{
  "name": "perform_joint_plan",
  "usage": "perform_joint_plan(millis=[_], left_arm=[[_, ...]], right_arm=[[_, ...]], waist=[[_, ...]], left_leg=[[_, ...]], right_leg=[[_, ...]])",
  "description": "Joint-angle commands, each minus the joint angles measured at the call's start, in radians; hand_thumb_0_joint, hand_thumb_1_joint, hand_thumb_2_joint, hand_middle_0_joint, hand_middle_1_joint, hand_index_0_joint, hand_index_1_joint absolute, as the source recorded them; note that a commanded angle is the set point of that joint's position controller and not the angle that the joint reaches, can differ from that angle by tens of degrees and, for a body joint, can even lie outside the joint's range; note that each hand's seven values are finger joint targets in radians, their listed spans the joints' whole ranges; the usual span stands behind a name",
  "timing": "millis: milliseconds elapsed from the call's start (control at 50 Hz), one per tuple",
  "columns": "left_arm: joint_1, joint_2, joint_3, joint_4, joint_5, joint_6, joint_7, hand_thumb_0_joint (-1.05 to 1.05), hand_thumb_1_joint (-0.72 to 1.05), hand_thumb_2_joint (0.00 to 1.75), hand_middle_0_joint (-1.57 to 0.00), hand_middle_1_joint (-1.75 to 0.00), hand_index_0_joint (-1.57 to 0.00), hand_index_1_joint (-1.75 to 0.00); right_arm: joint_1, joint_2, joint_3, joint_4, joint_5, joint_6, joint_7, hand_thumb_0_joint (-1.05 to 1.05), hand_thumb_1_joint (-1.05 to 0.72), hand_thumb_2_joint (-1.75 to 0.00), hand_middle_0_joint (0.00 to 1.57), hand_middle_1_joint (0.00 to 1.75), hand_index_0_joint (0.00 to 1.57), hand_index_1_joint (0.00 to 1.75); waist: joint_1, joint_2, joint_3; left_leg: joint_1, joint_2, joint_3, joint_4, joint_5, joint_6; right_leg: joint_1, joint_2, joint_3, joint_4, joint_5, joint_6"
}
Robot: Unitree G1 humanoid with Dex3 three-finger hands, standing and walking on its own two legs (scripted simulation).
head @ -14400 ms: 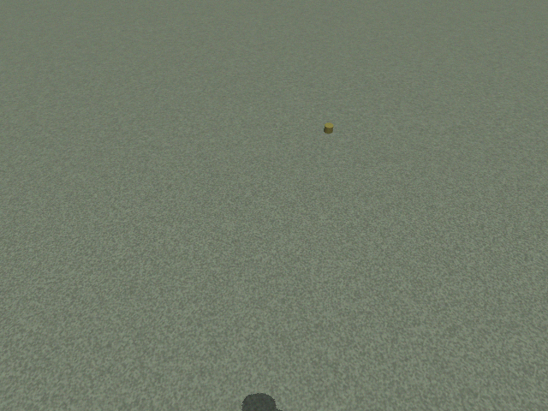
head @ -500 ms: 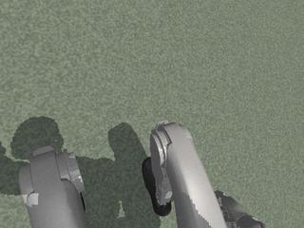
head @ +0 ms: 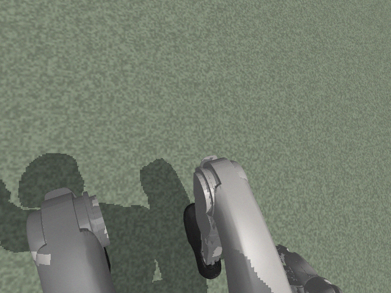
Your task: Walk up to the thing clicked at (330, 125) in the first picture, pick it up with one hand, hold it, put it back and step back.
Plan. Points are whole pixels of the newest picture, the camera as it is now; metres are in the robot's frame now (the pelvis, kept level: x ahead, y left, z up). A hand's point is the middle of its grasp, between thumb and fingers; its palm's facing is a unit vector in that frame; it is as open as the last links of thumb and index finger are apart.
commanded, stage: rise first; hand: left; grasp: from above
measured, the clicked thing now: out of the picture +0.48 +0.38 -0.29
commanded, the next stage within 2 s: none
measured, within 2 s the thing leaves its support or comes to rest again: neither
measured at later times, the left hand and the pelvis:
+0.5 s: hand out of the picture +0.43 +0.40 -0.17, palm faces -0.43 -0.14 -0.89, open 13.9 cm; pelvis +0.00 +0.00 +0.00, yaw +0 degrees
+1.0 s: hand out of the picture +0.43 +0.40 -0.17, palm faces -0.43 -0.15 -0.89, open 13.9 cm; pelvis +0.00 +0.00 +0.00, yaw +0 degrees
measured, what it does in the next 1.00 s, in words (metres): stands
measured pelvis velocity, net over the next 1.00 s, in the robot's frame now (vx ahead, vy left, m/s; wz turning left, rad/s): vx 0.00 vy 0.00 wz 0.00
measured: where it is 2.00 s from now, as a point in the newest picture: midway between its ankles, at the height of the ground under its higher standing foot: (156, 270)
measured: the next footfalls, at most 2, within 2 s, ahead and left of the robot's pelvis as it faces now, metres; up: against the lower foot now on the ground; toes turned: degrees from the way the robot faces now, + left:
none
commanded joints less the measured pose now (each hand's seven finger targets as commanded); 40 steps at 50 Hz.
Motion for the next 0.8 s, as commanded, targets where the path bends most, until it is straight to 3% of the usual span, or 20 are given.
perform_joint_plan(millis=[0, 20, 60, 100, 140, 240, 320, 380, 460, 560, 580, 780], left_arm=[[-0.241, 0.290, 0.028, -0.107, -0.026, 0.008, 0.034, 0.00, -0.57, 1.02, -0.08, -1.02, -0.08, -1.03], [-0.242, 0.278, 0.021, -0.123, -0.029, 0.005, 0.031, 0.00, -0.56, 1.01, -0.08, -1.03, -0.08, -1.03], [-0.279, 0.311, 0.031, -0.146, -0.036, -0.004, 0.035, 0.00, -0.54, 0.99, -0.09, -1.03, -0.09, -1.03], [-0.256, 0.308, 0.030, -0.131, -0.032, -0.005, 0.036, 0.00, -0.54, 0.99, -0.09, -1.02, -0.09, -1.02], [-0.250, 0.287, 0.019, -0.113, -0.027, -0.008, 0.037, 0.00, -0.53, 0.99, -0.10, -1.02, -0.10, -1.01], [-0.265, 0.291, 0.022, -0.102, -0.017, -0.010, 0.054, 0.00, -0.54, 1.00, -0.10, -1.01, -0.09, -1.01], [-0.289, 0.314, 0.036, -0.118, -0.016, -0.006, 0.070, 0.00, -0.52, 0.98, -0.11, -1.00, -0.11, -1.00], [-0.256, 0.279, 0.020, -0.088, -0.016, 0.007, 0.067, 0.00, -0.52, 0.98, -0.10, -1.01, -0.10, -1.01], [-0.275, 0.317, 0.034, -0.138, -0.024, 0.014, 0.064, 0.00, -0.51, 0.97, -0.12, -1.00, -0.12, -1.00], [-0.268, 0.297, 0.027, -0.135, -0.036, 0.021, 0.050, 0.00, -0.51, 0.97, -0.10, -1.02, -0.10, -1.01], [-0.240, 0.302, 0.031, -0.125, -0.032, 0.026, 0.045, 0.00, -0.52, 0.97, -0.09, -1.02, -0.10, -1.02], [-0.274, 0.293, 0.015, -0.132, -0.037, 0.002, 0.033, 0.00, -0.51, 0.97, -0.12, -0.99, -0.12, -0.99]], right_arm=[[0.179, -0.292, -0.090, -0.003, -0.005, -0.003, -0.015, 0.00, -0.90, -0.90, 0.20, 0.30, 0.20, 0.30], [0.173, -0.291, -0.091, -0.003, -0.006, -0.002, -0.017, 0.00, -0.90, -0.90, 0.20, 0.30, 0.20, 0.30], [0.178, -0.295, -0.086, -0.007, -0.004, -0.003, -0.019, 0.00, -0.90, -0.90, 0.20, 0.30, 0.20, 0.30], [0.171, -0.296, -0.089, -0.005, -0.003, -0.001, -0.020, 0.00, -0.90, -0.90, 0.20, 0.30, 0.20, 0.30], [0.173, -0.295, -0.088, -0.003, -0.006, -0.001, -0.022, 0.00, -0.90, -0.90, 0.20, 0.30, 0.20, 0.30], [0.178, -0.299, -0.087, 0.000, -0.007, -0.006, -0.021, 0.00, -0.90, -0.90, 0.20, 0.30, 0.20, 0.30], [0.175, -0.298, -0.088, -0.003, -0.005, -0.009, -0.024, 0.00, -0.90, -0.90, 0.20, 0.30, 0.20, 0.30], [0.179, -0.292, -0.092, 0.001, -0.005, -0.014, -0.022, 0.00, -0.90, -0.90, 0.20, 0.30, 0.20, 0.30], [0.178, -0.292, -0.090, -0.004, -0.006, -0.017, -0.023, 0.00, -0.90, -0.90, 0.20, 0.30, 0.20, 0.30], [0.189, -0.295, -0.093, -0.003, -0.006, -0.014, -0.023, 0.00, -0.90, -0.89, 0.20, 0.30, 0.20, 0.30], [0.184, -0.293, -0.094, 0.000, -0.003, -0.013, -0.023, 0.00, -0.90, -0.90, 0.20, 0.30, 0.20, 0.30], [0.181, -0.293, -0.086, -0.004, -0.005, -0.005, -0.023, 0.00, -0.90, -0.90, 0.20, 0.30, 0.20, 0.30]], waist=[[-0.010, 0.457, -0.620], [-0.005, 0.440, -0.631], [-0.011, 0.441, -0.657], [0.001, 0.445, -0.653], [-0.007, 0.447, -0.644], [-0.015, 0.473, -0.642], [-0.004, 0.485, -0.652], [-0.011, 0.460, -0.631], [0.002, 0.459, -0.677], [-0.013, 0.464, -0.688], [0.005, 0.463, -0.676], [-0.016, 0.437, -0.649]], left_leg=[[0.592, 0.011, 0.123, -0.261, 0.173, 0.019], [0.588, 0.012, 0.130, -0.255, 0.169, 0.022], [0.582, 0.012, 0.129, -0.248, 0.171, 0.023], [0.590, 0.012, 0.129, -0.256, 0.157, 0.021], [0.595, 0.012, 0.124, -0.261, 0.151, 0.019], [0.625, 0.013, 0.116, -0.261, 0.174, 0.014], [0.609, 0.010, 0.130, -0.253, 0.176, 0.014], [0.592, 0.011, 0.132, -0.255, 0.158, 0.016], [0.589, 0.009, 0.141, -0.239, 0.186, 0.022], [0.610, 0.010, 0.132, -0.245, 0.215, 0.020], [0.614, 0.009, 0.137, -0.246, 0.219, 0.022], [0.576, 0.010, 0.137, -0.243, 0.165, 0.024]], right_leg=[[0.207, 0.023, -0.130, -0.196, 0.237, -0.096], [0.211, 0.027, -0.130, -0.207, 0.235, -0.093], [0.230, 0.025, -0.127, -0.206, 0.241, -0.093], [0.216, 0.027, -0.130, -0.203, 0.224, -0.095], [0.206, 0.027, -0.136, -0.200, 0.218, -0.096], [0.186, 0.024, -0.141, -0.181, 0.233, -0.097], [0.196, 0.022, -0.132, -0.182, 0.240, -0.099], [0.192, 0.026, -0.133, -0.193, 0.225, -0.097], [0.232, 0.025, -0.125, -0.201, 0.256, -0.094], [0.239, 0.023, -0.131, -0.196, 0.272, -0.092], [0.236, 0.023, -0.127, -0.197, 0.274, -0.093], [0.238, 0.025, -0.126, -0.213, 0.239, -0.092]])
